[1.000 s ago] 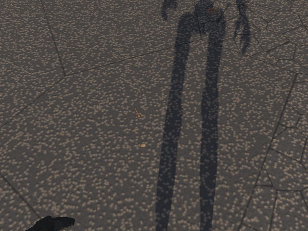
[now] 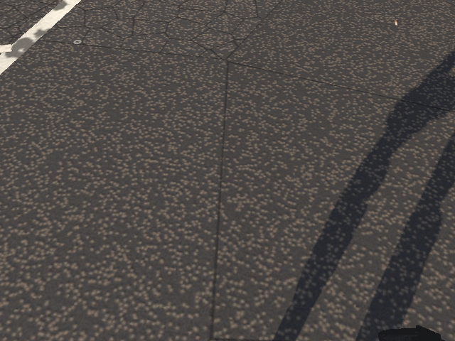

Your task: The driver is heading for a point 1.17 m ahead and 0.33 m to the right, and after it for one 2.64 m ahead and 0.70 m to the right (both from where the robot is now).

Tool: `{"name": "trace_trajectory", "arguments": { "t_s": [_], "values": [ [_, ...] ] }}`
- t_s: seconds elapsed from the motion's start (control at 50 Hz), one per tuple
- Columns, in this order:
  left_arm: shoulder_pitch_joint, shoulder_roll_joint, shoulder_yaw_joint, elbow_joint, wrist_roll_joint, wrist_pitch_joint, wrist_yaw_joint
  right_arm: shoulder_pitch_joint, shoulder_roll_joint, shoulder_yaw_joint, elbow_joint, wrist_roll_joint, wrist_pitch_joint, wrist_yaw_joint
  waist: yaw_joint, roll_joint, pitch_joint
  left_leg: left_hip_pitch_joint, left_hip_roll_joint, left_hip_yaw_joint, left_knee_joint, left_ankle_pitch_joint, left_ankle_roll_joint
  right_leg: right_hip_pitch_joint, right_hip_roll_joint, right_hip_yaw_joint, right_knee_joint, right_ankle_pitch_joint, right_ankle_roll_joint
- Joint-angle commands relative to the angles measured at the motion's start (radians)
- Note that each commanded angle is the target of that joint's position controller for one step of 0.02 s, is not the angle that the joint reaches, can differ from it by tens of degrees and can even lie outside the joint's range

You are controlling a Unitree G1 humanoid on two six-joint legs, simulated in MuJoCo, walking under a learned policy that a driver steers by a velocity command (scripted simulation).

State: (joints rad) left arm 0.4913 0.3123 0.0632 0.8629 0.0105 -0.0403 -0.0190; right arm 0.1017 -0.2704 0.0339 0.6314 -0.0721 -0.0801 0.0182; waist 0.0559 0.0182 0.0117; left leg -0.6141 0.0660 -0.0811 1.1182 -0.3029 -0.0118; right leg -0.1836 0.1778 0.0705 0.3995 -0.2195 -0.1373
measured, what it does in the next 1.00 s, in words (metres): walks ahead, turning right: left foot, then right foot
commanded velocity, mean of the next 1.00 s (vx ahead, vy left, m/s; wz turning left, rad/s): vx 1.00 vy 0.00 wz -0.75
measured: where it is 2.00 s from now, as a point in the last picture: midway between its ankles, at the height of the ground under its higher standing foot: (377, 156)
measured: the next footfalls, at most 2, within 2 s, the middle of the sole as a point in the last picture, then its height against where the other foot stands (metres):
left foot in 0.20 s outside the picture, level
right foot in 0.66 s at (306, 272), level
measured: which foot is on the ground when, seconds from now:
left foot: up 0.00-0.18, down 0.20-0.64, up 0.66-1.00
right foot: down 0.00-0.22, up 0.24-0.64, down 0.66-1.00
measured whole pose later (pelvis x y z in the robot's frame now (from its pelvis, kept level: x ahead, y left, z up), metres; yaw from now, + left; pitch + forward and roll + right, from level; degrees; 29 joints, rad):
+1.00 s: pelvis +0.87 -0.24 -0.01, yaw -43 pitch +1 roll -1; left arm 0.44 0.32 0.05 0.84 0.01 -0.11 -0.02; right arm 0.07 -0.27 0.01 0.62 -0.02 -0.05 0.04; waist 0.08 0.00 0.04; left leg -0.71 0.11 0.05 0.59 0.13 0.06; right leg 0.21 0.15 0.08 0.11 -0.33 -0.13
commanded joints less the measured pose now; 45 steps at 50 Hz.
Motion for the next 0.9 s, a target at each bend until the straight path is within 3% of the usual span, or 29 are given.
{"name": "trace_trajectory", "arguments": {
  "t_s": [0.02, 0.06, 0.12, 0.16, 0.18, 0.2, 0.22, 0.24, 0.26, 0.28, 0.3, 0.32, 0.34, 0.38, 0.46, 0.52, 0.56, 0.58, 0.6, 0.62, 0.64, 0.66, 0.68, 0.7, 0.72, 0.74, 0.78, 0.82, 0.9],
  "values": [
    [-0.101, 0.154, 0.041, -0.105, -0.006, -0.035, 0.002, -0.101, -0.090, -0.006, -0.114, 0.017, 0.005, 0.014, -0.057, -0.037, 0.110, 0.075, 0.014, 0.062, -0.276, 0.164, -0.039, -0.254, -0.204, 0.305, -0.298, 0.000, -0.165],
    [-0.092, 0.169, 0.053, -0.107, -0.018, -0.040, -0.005, -0.157, -0.072, 0.000, -0.127, 0.036, 0.003, 0.020, -0.018, -0.053, 0.090, 0.203, -0.015, 0.082, -0.440, 0.354, -0.042, -0.264, -0.184, 0.283, -0.301, 0.124, -0.117],
    [-0.046, 0.188, 0.065, -0.096, -0.027, -0.039, -0.004, -0.179, -0.102, -0.012, -0.130, 0.042, -0.002, 0.009, 0.016, -0.065, 0.043, 0.249, -0.041, 0.069, -0.555, 0.404, -0.026, -0.090, -0.214, 0.314, -0.220, 0.317, -0.073],
    [-0.042, 0.207, 0.071, -0.095, -0.019, -0.032, 0.008, -0.113, -0.140, -0.031, -0.111, 0.039, -0.009, -0.005, -0.012, -0.065, -0.017, 0.334, -0.075, 0.061, -0.616, 0.286, -0.011, 0.023, -0.223, 0.327, -0.069, 0.509, -0.037],
    [-0.051, 0.229, 0.075, -0.095, -0.012, -0.031, 0.007, 0.006, -0.175, -0.050, -0.078, 0.040, -0.015, -0.017, -0.073, -0.045, -0.105, 0.468, -0.097, 0.072, -0.623, 0.193, 0.003, 0.046, -0.201, 0.304, 0.104, 0.623, -0.014],
    [-0.095, 0.230, 0.074, -0.104, -0.010, -0.037, 0.003, 0.189, -0.210, -0.071, -0.037, 0.034, -0.022, -0.033, -0.179, -0.030, -0.202, 0.694, -0.042, 0.038, -0.598, 0.128, 0.024, -0.055, -0.159, 0.275, 0.346, 0.577, 0.009],
    [-0.122, 0.122, 0.043, -0.136, -0.005, -0.052, 0.006, 0.429, -0.286, -0.103, -0.011, 0.011, -0.024, -0.057, -0.264, 0.085, -0.356, 0.935, 0.196, -0.194, -0.609, -0.245, 0.059, -0.204, -0.114, 0.194, 0.683, 0.242, 0.007],
    [-0.028, 0.018, 0.009, -0.206, -0.049, -0.050, 0.002, 0.360, -0.364, -0.121, -0.015, -0.003, -0.014, -0.053, -0.142, 0.429, -0.480, 1.083, 0.437, -0.789, -0.834, -0.502, 0.159, -0.486, -0.027, 0.082, 0.947, -0.283, 0.033],
    [-0.078, 0.084, 0.006, -0.173, -0.020, -0.028, 0.013, 0.266, -0.281, -0.122, -0.026, 0.005, -0.003, -0.048, -0.135, 0.260, -0.332, 0.971, 0.401, -0.775, -0.858, -0.593, 0.178, -0.622, -0.137, 0.048, 1.027, -0.190, 0.020],
    [-0.176, 0.114, 0.013, -0.170, 0.002, -0.017, 0.007, 0.218, -0.182, -0.099, -0.030, 0.013, -0.001, -0.045, -0.153, 0.112, -0.199, 0.855, 0.345, -0.571, -0.834, -0.446, 0.161, -0.643, -0.180, 0.022, 0.994, -0.113, 0.024],
    [-0.230, 0.107, 0.013, -0.176, 0.010, -0.009, -0.005, 0.214, -0.139, -0.089, -0.006, 0.011, -0.002, -0.040, -0.145, 0.022, -0.104, 0.737, 0.302, -0.409, -0.840, -0.215, 0.147, -0.621, -0.212, 0.012, 0.949, -0.080, 0.033],
    [-0.283, 0.090, 0.012, -0.194, 0.024, 0.002, -0.021, 0.235, -0.128, -0.085, 0.026, 0.014, -0.006, -0.041, -0.133, 0.021, -0.050, 0.669, 0.254, -0.283, -0.856, -0.066, 0.125, -0.610, -0.237, 0.014, 0.918, -0.077, 0.037],
    [-0.274, 0.066, 0.005, -0.207, 0.027, 0.018, -0.034, 0.253, -0.123, -0.084, 0.053, 0.021, -0.014, -0.040, -0.107, 0.076, -0.029, 0.630, 0.245, -0.208, -0.864, 0.024, 0.116, -0.603, -0.253, 0.009, 0.909, -0.079, 0.046],
    [-0.331, 0.032, -0.008, -0.246, 0.025, 0.042, -0.047, 0.283, -0.090, -0.079, 0.099, 0.047, -0.031, -0.025, -0.083, 0.088, 0.002, 0.608, 0.231, -0.081, -0.887, 0.215, 0.096, -0.643, -0.278, -0.006, 0.900, -0.072, 0.050],
    [-0.454, 0.031, -0.030, -0.330, 0.023, 0.047, -0.069, 0.214, -0.113, -0.084, 0.120, 0.047, -0.052, -0.021, -0.030, 0.079, 0.063, 0.512, 0.180, 0.168, -0.975, 0.401, 0.069, -0.610, -0.280, -0.060, 0.721, 0.131, 0.053],
    [-0.547, 0.032, -0.043, -0.348, 0.020, 0.045, -0.089, 0.245, -0.150, -0.092, 0.151, 0.046, -0.053, -0.023, -0.041, 0.017, 0.124, 0.495, 0.129, 0.323, -1.012, 0.607, 0.039, -0.458, -0.226, -0.195, 0.454, 0.230, 0.011],
    [-0.533, 0.048, -0.039, -0.331, 0.019, 0.041, -0.085, 0.309, -0.199, -0.102, 0.162, 0.047, -0.045, -0.031, -0.032, 0.035, 0.077, 0.592, 0.131, 0.356, -0.892, 1.101, 0.018, -0.339, -0.138, -0.279, 0.389, 0.199, -0.026],
    [-0.474, 0.065, -0.033, -0.313, 0.019, 0.039, -0.079, 0.315, -0.231, -0.111, 0.159, 0.047, -0.033, -0.040, 0.009, 0.068, 0.034, 0.631, 0.152, 0.355, -0.786, 1.276, 0.012, -0.269, -0.107, -0.285, 0.375, 0.154, -0.043],
    [-0.352, 0.096, -0.018, -0.280, 0.019, 0.035, -0.071, 0.295, -0.262, -0.120, 0.151, 0.042, -0.016, -0.047, 0.083, 0.086, -0.038, 0.631, 0.176, 0.345, -0.611, 1.376, 0.015, -0.132, -0.079, -0.271, 0.372, 0.109, -0.065],
    [-0.153, 0.135, 0.005, -0.221, 0.018, 0.031, -0.057, 0.248, -0.282, -0.126, 0.131, 0.039, 0.001, -0.049, 0.177, 0.099, -0.125, 0.562, 0.198, 0.322, -0.369, 1.390, 0.030, 0.081, -0.062, -0.231, 0.356, 0.070, -0.097],
    [0.026, 0.181, 0.038, -0.150, 0.015, 0.028, -0.032, 0.223, -0.270, -0.126, 0.115, 0.032, 0.012, -0.042, 0.236, 0.036, -0.192, 0.376, 0.157, 0.316, -0.031, 1.061, 0.028, 0.355, -0.065, -0.146, 0.279, 0.035, -0.128],
    [-0.044, 0.261, 0.069, -0.146, -0.013, 0.044, -0.004, 0.214, -0.147, -0.100, 0.087, 0.018, 0.010, -0.021, 0.136, -0.211, -0.119, 0.074, -0.051, 0.312, 0.377, -0.056, 0.001, 0.445, -0.209, 0.108, 0.225, 0.037, -0.167],
    [-0.104, 0.368, 0.086, -0.208, 0.022, 0.060, -0.004, 0.271, -0.152, -0.090, -0.040, 0.044, -0.008, -0.023, 0.051, -0.275, -0.320, -0.248, -0.116, 0.105, 0.623, -0.209, -0.030, 0.702, -0.418, 0.667, 0.044, -0.032, -0.380],
    [-0.074, 0.318, 0.086, -0.221, 0.014, 0.063, 0.009, 0.169, -0.189, -0.084, -0.054, 0.034, -0.035, -0.021, 0.098, -0.070, -0.299, -0.308, -0.053, -0.013, 0.551, -0.112, -0.022, 0.640, -0.441, 0.765, -0.101, -0.168, -0.357],
    [-0.105, 0.255, 0.070, -0.191, 0.012, 0.052, 0.021, 0.159, -0.178, -0.076, -0.044, 0.040, -0.046, -0.022, 0.038, 0.014, -0.121, -0.288, -0.006, -0.010, 0.424, -0.056, -0.014, 0.447, -0.427, 0.690, -0.149, -0.142, -0.311],
    [-0.134, 0.210, 0.055, -0.173, 0.012, 0.032, 0.026, 0.149, -0.164, -0.070, -0.032, 0.029, -0.039, -0.026, -0.019, 0.079, -0.038, -0.206, 0.034, 0.000, 0.316, -0.051, -0.016, 0.269, -0.388, 0.592, -0.153, -0.039, -0.272],
    [-0.190, 0.149, 0.026, -0.171, 0.012, -0.004, 0.034, 0.209, -0.145, -0.062, -0.003, 0.000, 0.005, -0.023, -0.104, 0.091, 0.015, -0.049, 0.074, 0.006, 0.191, -0.091, -0.035, 0.017, -0.319, 0.425, -0.163, 0.101, -0.239],
    [-0.166, 0.129, 0.016, -0.145, 0.004, -0.034, 0.024, 0.150, -0.106, -0.051, -0.031, -0.001, 0.031, -0.012, -0.109, 0.062, 0.057, -0.007, 0.098, 0.037, 0.028, -0.084, -0.048, -0.114, -0.270, 0.333, -0.213, 0.130, -0.227],
    [-0.133, 0.126, 0.017, -0.115, -0.013, -0.075, -0.002, -0.041, -0.043, -0.025, -0.076, 0.044, 0.021, 0.022, -0.032, 0.004, 0.097, 0.132, 0.084, 0.118, -0.394, 0.405, 0.017, -0.155, -0.193, 0.109, -0.323, 0.271, -0.123]
  ]
}}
